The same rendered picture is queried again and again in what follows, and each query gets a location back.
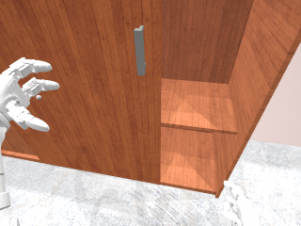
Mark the robot left hand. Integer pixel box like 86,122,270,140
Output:
0,57,60,132

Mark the wardrobe door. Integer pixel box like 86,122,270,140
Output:
0,0,162,185
1,122,36,155

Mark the handle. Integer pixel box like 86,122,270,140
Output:
134,25,147,76

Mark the robot right hand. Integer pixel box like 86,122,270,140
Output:
221,180,260,226

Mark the robot left forearm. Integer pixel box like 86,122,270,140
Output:
0,113,11,210

